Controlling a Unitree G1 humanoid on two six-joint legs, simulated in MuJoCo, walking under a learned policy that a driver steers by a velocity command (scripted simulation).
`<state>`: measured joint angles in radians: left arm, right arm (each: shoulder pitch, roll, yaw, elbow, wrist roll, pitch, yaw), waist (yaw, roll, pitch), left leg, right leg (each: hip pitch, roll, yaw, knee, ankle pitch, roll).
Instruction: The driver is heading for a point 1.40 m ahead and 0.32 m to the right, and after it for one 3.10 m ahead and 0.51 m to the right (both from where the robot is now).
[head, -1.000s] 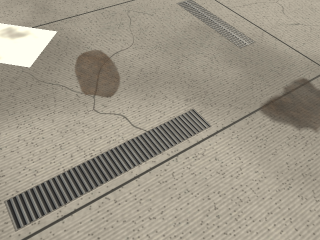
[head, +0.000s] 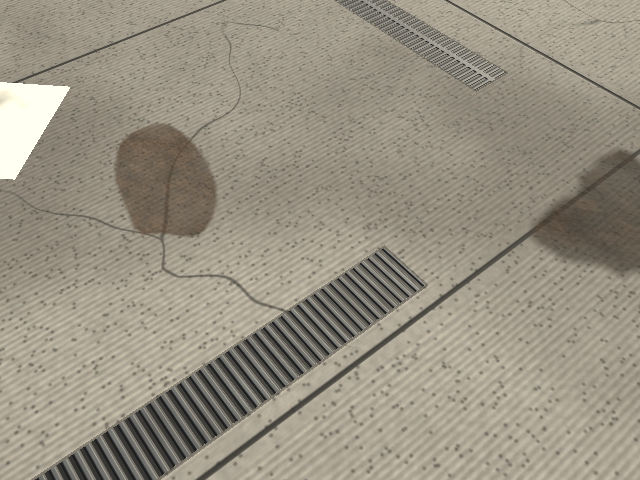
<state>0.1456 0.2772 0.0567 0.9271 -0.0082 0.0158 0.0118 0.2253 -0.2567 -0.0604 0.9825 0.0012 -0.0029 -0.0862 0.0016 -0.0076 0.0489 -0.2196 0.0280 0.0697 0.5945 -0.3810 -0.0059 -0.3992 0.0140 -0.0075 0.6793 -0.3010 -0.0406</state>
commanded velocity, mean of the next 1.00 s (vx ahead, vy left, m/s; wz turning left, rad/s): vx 0.16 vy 0.00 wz -0.41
